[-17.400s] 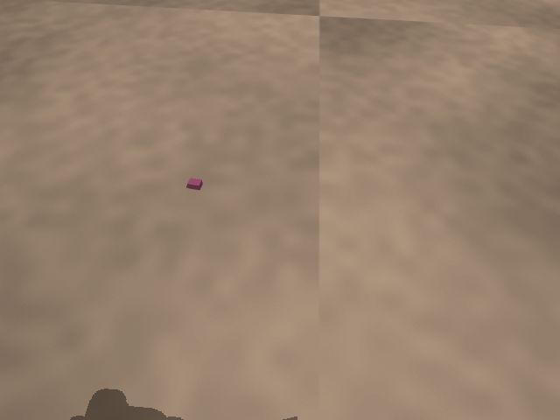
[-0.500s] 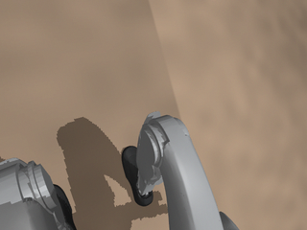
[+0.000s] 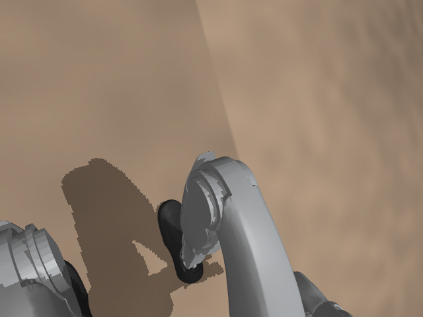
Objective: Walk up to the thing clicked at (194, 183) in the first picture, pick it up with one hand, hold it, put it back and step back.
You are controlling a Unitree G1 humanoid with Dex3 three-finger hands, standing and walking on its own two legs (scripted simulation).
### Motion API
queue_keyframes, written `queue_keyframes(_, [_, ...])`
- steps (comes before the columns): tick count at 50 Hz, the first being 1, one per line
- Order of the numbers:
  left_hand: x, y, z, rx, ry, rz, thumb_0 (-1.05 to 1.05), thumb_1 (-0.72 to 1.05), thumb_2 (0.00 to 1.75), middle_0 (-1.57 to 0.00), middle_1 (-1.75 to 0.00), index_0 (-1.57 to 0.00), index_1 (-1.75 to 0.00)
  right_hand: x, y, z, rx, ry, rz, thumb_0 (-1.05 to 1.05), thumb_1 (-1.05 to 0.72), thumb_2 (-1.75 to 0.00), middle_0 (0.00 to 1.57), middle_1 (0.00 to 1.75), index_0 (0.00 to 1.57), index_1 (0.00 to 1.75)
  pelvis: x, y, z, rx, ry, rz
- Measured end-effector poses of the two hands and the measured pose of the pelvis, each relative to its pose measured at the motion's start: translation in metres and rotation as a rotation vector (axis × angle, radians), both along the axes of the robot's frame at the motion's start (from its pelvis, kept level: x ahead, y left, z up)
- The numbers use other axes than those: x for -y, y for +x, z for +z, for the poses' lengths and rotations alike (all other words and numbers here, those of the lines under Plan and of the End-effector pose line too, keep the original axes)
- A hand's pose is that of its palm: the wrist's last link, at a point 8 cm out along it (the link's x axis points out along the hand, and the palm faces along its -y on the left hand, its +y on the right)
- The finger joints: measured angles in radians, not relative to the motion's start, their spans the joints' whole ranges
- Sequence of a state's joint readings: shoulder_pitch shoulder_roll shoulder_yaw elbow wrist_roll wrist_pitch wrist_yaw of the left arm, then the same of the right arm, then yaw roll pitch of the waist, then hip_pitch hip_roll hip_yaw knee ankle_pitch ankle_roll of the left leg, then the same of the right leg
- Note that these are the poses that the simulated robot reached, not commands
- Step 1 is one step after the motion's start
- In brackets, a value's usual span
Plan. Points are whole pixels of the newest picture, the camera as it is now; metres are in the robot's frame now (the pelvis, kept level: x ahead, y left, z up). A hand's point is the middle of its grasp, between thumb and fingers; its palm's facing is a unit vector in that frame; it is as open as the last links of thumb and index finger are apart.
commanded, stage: rest palm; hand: left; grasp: from above
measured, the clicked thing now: out of the picture +0.49 +0.31 -0.29
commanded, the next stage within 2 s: close in 0.70 s
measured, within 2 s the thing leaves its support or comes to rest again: neither
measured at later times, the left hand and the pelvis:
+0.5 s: hand out of the picture +0.47 +0.29 -0.25, palm faces -0.48 -0.07 -0.87, open 12.3 cm; pelvis +0.00 +0.00 +0.00, yaw -1 degrees
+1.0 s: hand out of the picture +0.47 +0.29 -0.25, palm faces -0.48 -0.08 -0.87, open 11.3 cm; pelvis +0.00 +0.00 +0.00, yaw -1 degrees
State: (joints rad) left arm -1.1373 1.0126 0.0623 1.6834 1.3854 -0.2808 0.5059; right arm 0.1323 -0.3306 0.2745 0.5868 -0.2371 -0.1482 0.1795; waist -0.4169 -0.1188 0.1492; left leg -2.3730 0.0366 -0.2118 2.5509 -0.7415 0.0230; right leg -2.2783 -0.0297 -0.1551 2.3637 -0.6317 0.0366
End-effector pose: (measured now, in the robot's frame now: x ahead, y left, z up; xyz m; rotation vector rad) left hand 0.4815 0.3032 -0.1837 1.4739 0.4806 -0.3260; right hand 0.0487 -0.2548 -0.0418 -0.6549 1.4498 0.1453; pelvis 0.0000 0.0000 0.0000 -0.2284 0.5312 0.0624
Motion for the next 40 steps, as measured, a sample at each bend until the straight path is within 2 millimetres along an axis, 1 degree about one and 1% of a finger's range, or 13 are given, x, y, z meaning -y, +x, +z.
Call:
queue_keyframes(5, [-0.001, -0.002, -0.005, -0.011, -0.004, -0.005, 0.0, -0.22, 0.76, -0.35, -0.69, -0.33, -0.69, -0.001, 0.002, 0.001, -0.007, 0.0, 0.009, 0.0, -0.9, -0.9, 0.2, 0.3, 0.2, 0.3, -0.001, 0.0, 0.0, 0.006, -0.004, 0.001])
queue_keyframes(11, [0.001, -0.005, -0.01, -0.013, -0.017, -0.017, 0.0, -0.21, 0.76, -0.35, -0.69, -0.33, -0.7, -0.005, -0.002, 0.002, -0.023, 0.005, 0.019, 0.0, -0.91, -0.9, 0.2, 0.3, 0.2, 0.3, -0.002, 0.0, 0.0, 0.015, -0.012, 0.0])
queue_keyframes(22, [0.006, -0.002, -0.014, 0.01, -0.007, -0.03, 0.0, -0.19, 0.75, -0.36, -0.68, -0.35, -0.69, -0.01, -0.01, 0.003, -0.038, 0.024, 0.023, 0.0, -0.91, -0.9, 0.2, 0.3, 0.2, 0.3, -0.002, -0.001, -0.002, 0.021, -0.017, -0.006])
queue_keyframes(30, [0.009, 0.001, -0.013, 0.016, 0.001, -0.011, 0.0, -0.17, 0.73, -0.38, -0.67, -0.36, -0.68, -0.008, -0.013, 0.003, -0.036, 0.031, 0.021, 0.0, -0.91, -0.9, 0.2, 0.3, 0.2, 0.3, -0.002, -0.001, -0.002, 0.021, -0.017, -0.012])
queue_keyframes(40, [0.009, -0.003, -0.015, -0.011, -0.004, -0.002, 0.0, -0.14, 0.7, -0.39, -0.68, -0.38, -0.67, -0.006, -0.014, 0.003, -0.04, 0.036, 0.027, 0.0, -0.91, -0.9, 0.2, 0.3, 0.2, 0.3, 0.0, -0.002, -0.002, 0.026, -0.016, -0.013])
